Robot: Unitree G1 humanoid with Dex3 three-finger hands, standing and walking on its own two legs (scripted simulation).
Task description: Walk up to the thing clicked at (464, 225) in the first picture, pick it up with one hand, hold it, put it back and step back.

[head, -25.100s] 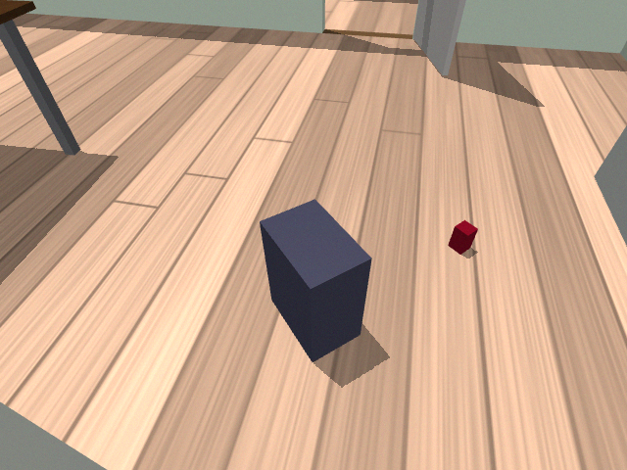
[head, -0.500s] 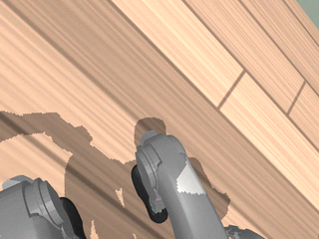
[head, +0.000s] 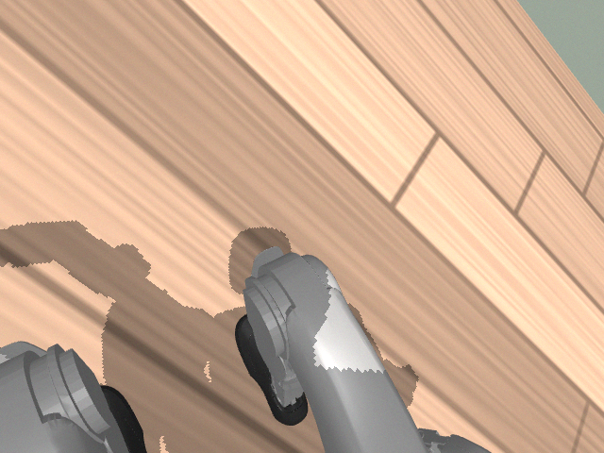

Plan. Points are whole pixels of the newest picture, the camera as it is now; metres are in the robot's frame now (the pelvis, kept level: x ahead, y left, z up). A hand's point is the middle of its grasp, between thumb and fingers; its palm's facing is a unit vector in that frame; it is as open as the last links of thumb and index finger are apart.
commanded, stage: open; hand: left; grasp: from above
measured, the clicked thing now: out of the picture +0.44 +0.33 -0.26
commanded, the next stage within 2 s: withdraw in 1.48 s
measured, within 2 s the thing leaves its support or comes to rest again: rests again in 1.98 s
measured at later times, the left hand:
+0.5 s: hand out of the picture +0.44 +0.32 -0.22, palm faces +0.04 -0.46 -0.89, open 11.4 cm
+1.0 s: hand out of the picture +0.44 +0.32 -0.22, palm faces +0.05 -0.46 -0.89, open 12.8 cm
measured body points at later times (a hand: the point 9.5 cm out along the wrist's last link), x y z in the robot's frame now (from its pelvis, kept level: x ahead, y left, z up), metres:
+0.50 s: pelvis +0.00 +0.00 +0.00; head +0.29 +0.08 +0.33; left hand +0.44 +0.34 -0.17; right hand +0.00 -0.26 -0.06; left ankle +0.08 +0.14 -0.29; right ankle +0.11 -0.11 -0.29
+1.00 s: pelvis +0.00 +0.00 +0.00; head +0.29 +0.08 +0.33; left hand +0.44 +0.34 -0.17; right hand +0.01 -0.26 -0.07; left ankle +0.08 +0.14 -0.29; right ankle +0.11 -0.11 -0.29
